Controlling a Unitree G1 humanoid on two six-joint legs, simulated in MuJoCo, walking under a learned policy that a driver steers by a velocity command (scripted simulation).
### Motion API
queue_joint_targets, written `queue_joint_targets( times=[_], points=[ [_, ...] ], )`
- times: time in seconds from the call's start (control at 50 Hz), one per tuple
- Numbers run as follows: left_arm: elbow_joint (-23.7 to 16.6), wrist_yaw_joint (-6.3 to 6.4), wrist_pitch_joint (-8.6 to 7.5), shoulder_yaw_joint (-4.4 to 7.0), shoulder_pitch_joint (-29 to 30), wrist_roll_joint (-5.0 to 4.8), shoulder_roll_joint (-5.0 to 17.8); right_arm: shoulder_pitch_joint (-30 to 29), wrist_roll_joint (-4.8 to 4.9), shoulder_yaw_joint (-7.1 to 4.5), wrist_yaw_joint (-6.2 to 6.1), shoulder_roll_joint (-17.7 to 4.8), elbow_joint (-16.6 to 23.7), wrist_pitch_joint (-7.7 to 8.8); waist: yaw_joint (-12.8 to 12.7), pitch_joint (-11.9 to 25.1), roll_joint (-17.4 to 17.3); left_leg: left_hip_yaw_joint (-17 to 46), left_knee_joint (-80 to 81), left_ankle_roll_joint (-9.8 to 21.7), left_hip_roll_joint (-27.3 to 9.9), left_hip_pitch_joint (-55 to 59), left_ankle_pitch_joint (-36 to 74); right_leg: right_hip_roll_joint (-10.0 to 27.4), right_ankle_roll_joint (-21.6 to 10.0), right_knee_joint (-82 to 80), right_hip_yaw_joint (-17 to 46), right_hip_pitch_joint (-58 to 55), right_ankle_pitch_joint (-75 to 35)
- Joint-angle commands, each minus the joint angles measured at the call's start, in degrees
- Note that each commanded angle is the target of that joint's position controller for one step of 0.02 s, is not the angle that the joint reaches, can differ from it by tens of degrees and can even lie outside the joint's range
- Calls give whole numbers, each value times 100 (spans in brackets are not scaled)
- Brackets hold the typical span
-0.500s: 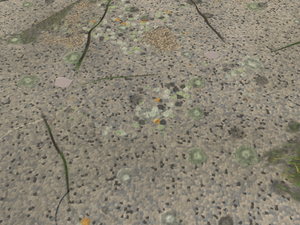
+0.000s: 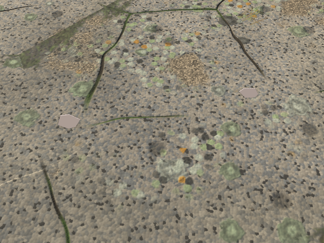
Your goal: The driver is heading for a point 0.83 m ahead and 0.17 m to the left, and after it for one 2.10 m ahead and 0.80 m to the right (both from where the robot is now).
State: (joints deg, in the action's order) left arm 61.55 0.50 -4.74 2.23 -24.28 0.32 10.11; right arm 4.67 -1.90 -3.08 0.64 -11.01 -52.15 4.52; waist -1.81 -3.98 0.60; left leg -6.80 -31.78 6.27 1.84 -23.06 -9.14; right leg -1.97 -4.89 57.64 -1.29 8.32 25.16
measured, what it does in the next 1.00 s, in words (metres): walks ahead: right foot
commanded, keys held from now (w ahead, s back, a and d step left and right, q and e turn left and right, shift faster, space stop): w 0.50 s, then w+q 0.50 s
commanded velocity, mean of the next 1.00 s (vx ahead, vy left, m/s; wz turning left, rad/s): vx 0.50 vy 0.00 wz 0.18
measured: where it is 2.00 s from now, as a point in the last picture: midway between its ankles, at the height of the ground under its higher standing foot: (137, 113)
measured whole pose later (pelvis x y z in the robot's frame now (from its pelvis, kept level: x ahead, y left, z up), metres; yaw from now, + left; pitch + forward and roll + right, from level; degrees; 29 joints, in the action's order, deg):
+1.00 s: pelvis +0.53 -0.02 +0.01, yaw +13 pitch +0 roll -1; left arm 59.5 2.1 -5.7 2.3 -24.8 1.2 9.6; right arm 2.9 -1.8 -2.5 2.6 -10.5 -49.9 0.9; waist -2.2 -3.7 -1.0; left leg -7.9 -37.0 6.9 -1.5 -31.6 -5.5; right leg -1.5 -1.8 14.3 -17.2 -7.0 22.0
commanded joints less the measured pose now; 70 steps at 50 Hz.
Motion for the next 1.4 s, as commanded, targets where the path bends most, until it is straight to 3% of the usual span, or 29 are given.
queue_joint_targets(
  times=[0.02, 0.06, 0.12, 0.16, 0.26, 0.38, 0.44, 0.48, 0.5, 0.52, 0.54, 0.56, 0.58, 0.62, 0.72, 0.84, 0.92, 0.98, 1.02, 1.06, 1.08, 1.1, 1.12, 1.16, 1.18, 1.2, 1.24, 1.34, 1.4],
  points=[
    [-492, -38, -98, 141, 226, 18, 560, 1028, 75, -168, 16, -600, -174, 2, 352, 432, -98, 2778, 1979, 879, -1971, 2245, -188, 467, -116, 1481, 437, 2616, -754],
    [-458, -91, 36, 134, 128, 159, 365, 1081, 94, -56, -34, -283, -335, 76, 61, 266, -267, 1940, 2164, 576, -1540, 1575, 522, 663, -12, 981, 388, 2109, -952],
    [-527, -171, 185, 137, 283, 198, 257, 1540, 125, -59, -73, -453, -532, 183, -35, 196, -323, 1500, 2294, 563, -1381, 1470, 1211, 702, 144, 632, 209, 2187, -1111],
    [-711, -199, 237, 136, 794, 200, 308, 1750, 128, -68, -78, -571, -581, 190, 28, 36, -344, 1323, 2442, 549, -1320, 1525, 1252, 801, 245, 287, 95, 2604, -1484],
    [-1133, -229, 232, 73, 2009, 116, 309, 2241, 125, -3, -76, -513, -668, 169, 308, -169, -393, 967, 2509, 412, -1131, 1873, 1887, 762, 383, -1154, -178, 2929, -2314],
    [-1446, -210, 162, 26, 2796, 88, 346, 2710, 61, 0, -148, -582, -857, 141, 508, -264, -487, 859, 2207, 475, -1386, 2832, 2642, 509, 142, -2259, -361, 2843, -2270],
    [-1385, -163, 83, 93, 2371, 89, 473, 2480, 28, -39, -196, -707, -858, 121, 197, -54, -540, 713, 1472, 363, -1481, 3050, 4226, 209, -146, -2619, -466, 2021, -1646],
    [-864, -71, -10, 234, 794, 142, 690, 2283, 57, -52, -185, -760, -827, 80, -466, 745, -378, 465, -306, 182, -1211, 2637, 4556, -33, -410, -3146, -521, 129, -1838],
    [-650, -7, -53, 365, -230, 295, 1126, 2251, 125, 7, -160, -592, -645, 87, -787, 1440, 70, 295, -1948, 73, -941, 1429, 2707, 1076, -713, -3180, 681, -1404, -1479],
    [-642, -37, -26, 487, -420, 341, 1630, 2997, 360, 103, -95, 4, -575, 67, -405, 2057, 1382, 150, -4127, -152, 207, -656, -1859, 2758, -1534, -3844, 3573, -2778, -1153],
    [-731, -82, 57, 447, 70, 113, 1362, 2580, 204, -52, -123, -586, -621, 27, -336, 1730, 381, 1007, -4528, -40, -33, -1086, -1829, 2526, -1347, -4196, 3698, -2222, -694],
    [-838, -95, 46, 334, 719, 67, 1004, 2083, 180, -73, -104, -567, -457, 37, -111, 859, 207, 1034, -4350, -20, -297, -1232, -1284, 2353, -1107, -4357, 2709, -1330, -698],
    [-854, -116, -9, 247, 990, 90, 679, 1886, 168, -56, -92, -452, -434, 45, 15, 433, -12, 1022, -4028, -25, -501, -1061, -925, 2099, -883, -4604, 2067, -648, -1194],
    [-731, -50, -89, 146, 1007, 69, 368, 2017, 34, -62, -28, -278, -497, -104, 299, 202, 184, 1007, -3575, -100, -695, -575, -648, 1671, -474, -4870, 1107, 61, -1646],
    [-557, 9, -257, 177, 434, 49, 611, 1385, 16, -93, 90, -212, -236, -339, 342, 16, 239, 849, -3186, -236, -786, -1187, 29, 1537, -308, -5062, 154, -27, -2645],
    [-478, 68, -243, 127, -3, 50, 589, 170, 62, -14, 175, -148, 226, -325, 117, -192, 280, 411, -1597, -308, -673, -1512, 988, 1373, -100, -5011, -671, -456, -3577],
    [-334, 150, -184, 137, -409, 68, 688, -451, 27, 44, 204, -135, 522, -309, -56, -280, 289, -38, -717, -126, -508, -1425, 843, 1575, -111, -4771, -995, -1157, -4413],
    [-328, 216, -106, 174, -349, 91, 860, -271, 5, -10, 192, -260, 550, -308, 141, -63, 457, -318, -475, 184, -139, -866, 162, 1700, -75, -4014, -1278, -1581, -6424],
    [-391, 236, -23, 232, -186, 120, 1036, 392, -7, -105, 157, -432, 386, -309, 461, 338, 609, -432, -399, 469, 217, -126, -441, 1758, -118, -2864, -1384, -1684, -7475],
    [-574, 155, 43, 274, 62, 84, 1158, 1716, -87, -311, 85, -831, 17, -236, 1111, 1027, 284, 97, 466, 855, 215, 1744, -450, 1657, 9, -474, -1445, -673, -6053],
    [-867, 83, 27, 179, 4, 24, 658, 1951, -128, -481, 14, -1441, 16, -227, 977, 1504, -705, 2303, 597, 1412, -1364, 3277, -660, 1032, 241, 1522, -1407, 1280, -1975],
    [-1285, -9, -32, 200, 297, -8, 710, 1837, -2, -530, 36, -1740, 126, -292, 782, 1765, -1024, 5071, 1505, 2135, -2240, 3970, -455, -79, 410, 2826, -304, 3005, 650],
    [-1411, -42, -100, 212, 958, 52, 855, 1646, 100, -479, -3, -1553, 78, -333, 776, 977, -230, 4136, 1680, 1849, -2065, 3461, -437, 436, 346, 2638, 312, 3628, 1],
    [-1369, -43, -169, 205, 866, 26, 831, 1096, 129, -340, -45, -1049, 137, -284, 272, 227, 291, 2962, 1877, 1271, -1563, 2147, 677, 797, 369, 1599, 273, 3111, -728],
    [-1332, -40, -56, 202, 738, 142, 790, 923, 194, -282, -71, -897, 182, -243, 84, 201, 331, 2479, 1937, 1054, -1227, 1799, 1092, 877, 447, 1320, 269, 2766, -833],
    [-1343, -59, 60, 183, 578, 219, 718, 936, 209, -259, -82, -907, 203, -175, -9, 297, 28, 2298, 1934, 1093, -1159, 1527, 1612, 919, 548, 1099, 278, 2440, -819],
    [-1312, -120, 221, 160, 536, 253, 613, 1181, 219, -219, -76, -868, 89, -32, -69, 353, -36, 1851, 1983, 1005, -998, 1475, 2341, 933, 656, 750, 118, 2375, -939],
    [-1550, -211, 312, 144, 1486, 127, 696, 1895, 168, -172, -44, -941, -110, 42, 332, 177, -373, 1264, 2209, 299, -830, 2056, 2944, 963, 537, -286, -110, 3020, -2051],
    [-1683, -236, 300, 105, 1968, 76, 676, 2035, 117, -111, -63, -888, -144, 62, 494, 53, -411, 1009, 2306, 128, -890, 2474, 2898, 814, 395, -905, -111, 3229, -2433]
  ],
)
Next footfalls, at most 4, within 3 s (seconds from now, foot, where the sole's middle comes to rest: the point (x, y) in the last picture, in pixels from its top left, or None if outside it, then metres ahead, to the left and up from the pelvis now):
0.48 right None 0.43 -0.10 -0.76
1.06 left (152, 187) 0.68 0.08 -0.76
1.62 right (159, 125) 1.03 0.07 -0.76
2.16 left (128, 81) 1.34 0.26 -0.76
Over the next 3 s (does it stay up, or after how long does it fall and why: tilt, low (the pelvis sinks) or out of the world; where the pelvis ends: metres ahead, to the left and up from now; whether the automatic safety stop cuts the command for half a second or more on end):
stays up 1.56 0.01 0.02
